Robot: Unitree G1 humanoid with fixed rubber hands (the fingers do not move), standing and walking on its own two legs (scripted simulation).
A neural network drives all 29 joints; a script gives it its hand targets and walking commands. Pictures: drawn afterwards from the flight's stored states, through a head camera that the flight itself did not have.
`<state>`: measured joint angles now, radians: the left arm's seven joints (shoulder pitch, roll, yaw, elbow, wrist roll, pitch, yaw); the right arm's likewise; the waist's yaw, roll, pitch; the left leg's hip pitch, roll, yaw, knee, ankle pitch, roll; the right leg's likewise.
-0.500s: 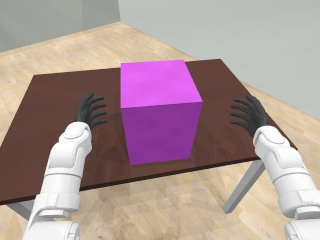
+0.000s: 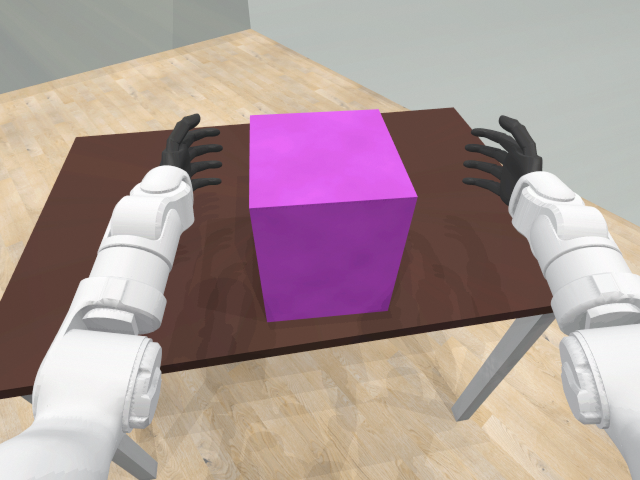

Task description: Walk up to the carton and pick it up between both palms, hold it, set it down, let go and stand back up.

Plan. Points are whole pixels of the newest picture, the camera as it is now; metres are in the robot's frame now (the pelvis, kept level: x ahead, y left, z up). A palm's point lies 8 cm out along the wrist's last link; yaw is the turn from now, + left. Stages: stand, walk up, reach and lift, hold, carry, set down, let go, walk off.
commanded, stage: reach and lift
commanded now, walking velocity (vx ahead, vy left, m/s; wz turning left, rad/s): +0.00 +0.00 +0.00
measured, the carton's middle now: (321, 217) +0.51 +0.03 +0.04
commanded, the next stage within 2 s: none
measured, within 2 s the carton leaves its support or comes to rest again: neither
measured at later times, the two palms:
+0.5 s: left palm (178, 140) +0.47 +0.21 +0.20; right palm (512, 144) +0.48 -0.20 +0.20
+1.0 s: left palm (205, 213) +0.47 +0.20 +0.08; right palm (466, 211) +0.48 -0.18 +0.09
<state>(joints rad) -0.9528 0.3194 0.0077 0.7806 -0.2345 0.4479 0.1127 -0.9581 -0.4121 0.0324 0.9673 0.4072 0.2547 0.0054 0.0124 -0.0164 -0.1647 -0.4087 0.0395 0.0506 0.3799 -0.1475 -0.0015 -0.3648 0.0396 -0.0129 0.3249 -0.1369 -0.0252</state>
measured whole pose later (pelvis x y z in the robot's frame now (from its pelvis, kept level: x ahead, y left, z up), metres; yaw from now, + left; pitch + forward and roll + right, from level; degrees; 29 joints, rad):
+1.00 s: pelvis +0.01 -0.01 -0.02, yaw +1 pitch +25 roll -1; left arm -1.10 0.25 0.01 1.36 -0.21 -0.11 0.09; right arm -1.04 -0.29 0.01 1.29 0.31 -0.09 -0.03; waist 0.02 -0.02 -0.29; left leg -0.74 0.05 0.02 0.48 -0.17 -0.02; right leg -0.69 0.05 -0.04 0.43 -0.17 -0.04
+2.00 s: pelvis +0.03 +0.00 +0.00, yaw +0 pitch +13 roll +0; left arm -0.94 -0.06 0.60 0.96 0.41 -0.06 0.09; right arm -0.86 0.11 -0.75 0.92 -0.50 -0.19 0.02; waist 0.03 -0.03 -0.06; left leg -0.37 0.02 0.07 0.30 -0.16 0.00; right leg -0.36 0.01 -0.01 0.31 -0.17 -0.02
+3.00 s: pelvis +0.03 +0.01 +0.00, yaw +0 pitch +13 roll +0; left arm -0.90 -0.06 0.58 0.93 0.38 -0.06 0.08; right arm -0.83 0.13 -0.71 0.90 -0.46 -0.21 0.01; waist 0.02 -0.01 -0.07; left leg -0.38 0.02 0.08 0.33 -0.17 0.01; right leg -0.36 0.00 -0.09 0.32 -0.18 -0.02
